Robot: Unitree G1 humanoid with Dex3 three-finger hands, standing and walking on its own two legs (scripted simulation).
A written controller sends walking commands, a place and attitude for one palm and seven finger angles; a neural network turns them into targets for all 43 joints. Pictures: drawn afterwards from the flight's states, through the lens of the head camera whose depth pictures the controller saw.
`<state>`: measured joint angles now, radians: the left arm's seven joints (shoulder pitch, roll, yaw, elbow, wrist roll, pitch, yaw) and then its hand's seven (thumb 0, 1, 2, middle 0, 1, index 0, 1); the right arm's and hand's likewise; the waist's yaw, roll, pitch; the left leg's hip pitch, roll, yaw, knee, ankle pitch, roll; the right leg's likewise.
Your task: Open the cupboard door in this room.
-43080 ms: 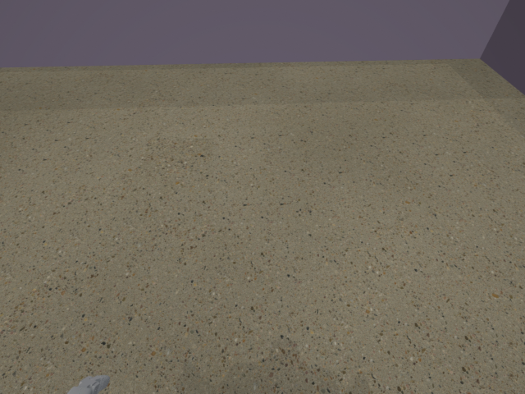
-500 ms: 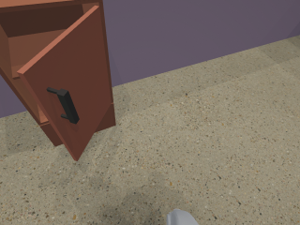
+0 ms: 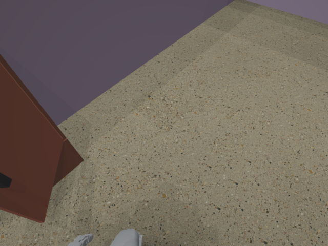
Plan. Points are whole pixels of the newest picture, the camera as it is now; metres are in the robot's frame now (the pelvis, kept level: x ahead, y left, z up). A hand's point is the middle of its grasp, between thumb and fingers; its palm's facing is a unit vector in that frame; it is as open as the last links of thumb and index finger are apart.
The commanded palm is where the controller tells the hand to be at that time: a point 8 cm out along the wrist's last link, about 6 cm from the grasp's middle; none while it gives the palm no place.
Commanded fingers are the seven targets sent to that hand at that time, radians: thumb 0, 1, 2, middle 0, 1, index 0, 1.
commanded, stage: walk to a spot facing it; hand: left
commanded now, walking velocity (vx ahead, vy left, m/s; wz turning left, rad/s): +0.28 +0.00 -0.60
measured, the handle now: out of the picture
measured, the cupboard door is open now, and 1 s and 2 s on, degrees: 46 46 46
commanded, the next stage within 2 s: turn to face it in 1.58 s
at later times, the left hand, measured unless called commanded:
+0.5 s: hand (98, 212) +0.23 +0.22 -0.17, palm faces -0.24 -0.96 -0.15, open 7.4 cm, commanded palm none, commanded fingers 0.00 0.90 0.90 -0.20 -0.30 -0.20 -0.30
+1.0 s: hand (158, 150) +0.43 +0.04 -0.16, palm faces -0.47 -0.85 -0.25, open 7.2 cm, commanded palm none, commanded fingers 0.00 0.90 0.90 -0.20 -0.30 -0.20 -0.30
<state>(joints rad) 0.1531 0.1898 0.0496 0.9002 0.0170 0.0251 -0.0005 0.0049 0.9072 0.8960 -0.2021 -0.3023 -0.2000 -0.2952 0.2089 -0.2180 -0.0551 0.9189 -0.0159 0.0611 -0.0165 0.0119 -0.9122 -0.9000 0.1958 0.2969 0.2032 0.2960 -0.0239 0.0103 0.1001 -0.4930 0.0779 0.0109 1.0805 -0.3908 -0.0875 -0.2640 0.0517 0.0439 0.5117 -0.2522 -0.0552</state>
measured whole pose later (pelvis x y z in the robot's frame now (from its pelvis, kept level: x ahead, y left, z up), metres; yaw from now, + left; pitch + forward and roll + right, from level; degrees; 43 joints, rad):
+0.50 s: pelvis +0.12 +0.04 +0.00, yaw -17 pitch +1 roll -2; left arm 0.23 0.25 0.10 0.96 0.03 0.03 -0.06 0.01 0.91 0.90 -0.20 -0.30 -0.19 -0.29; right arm 0.41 -0.15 0.01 0.97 -0.02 -0.06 -0.04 0.01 -0.91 -0.90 0.20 0.30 0.21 0.30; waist 0.02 -0.04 0.05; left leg -0.03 0.06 0.21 0.37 -0.36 0.02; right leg -0.70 -0.03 -0.02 1.25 -0.19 -0.01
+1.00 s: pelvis +0.30 -0.11 +0.00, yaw -32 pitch +1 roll +2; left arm 0.28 0.18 0.06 1.01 0.01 -0.07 0.00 0.00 0.94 0.90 -0.20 -0.30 -0.20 -0.29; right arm 0.20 -0.16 -0.05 0.94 -0.02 -0.02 -0.01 0.01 -0.92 -0.90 0.20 0.30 0.20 0.30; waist -0.02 0.00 0.06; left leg -0.65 0.15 -0.01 1.13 -0.20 -0.05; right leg -0.14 0.11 -0.04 0.38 -0.27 -0.14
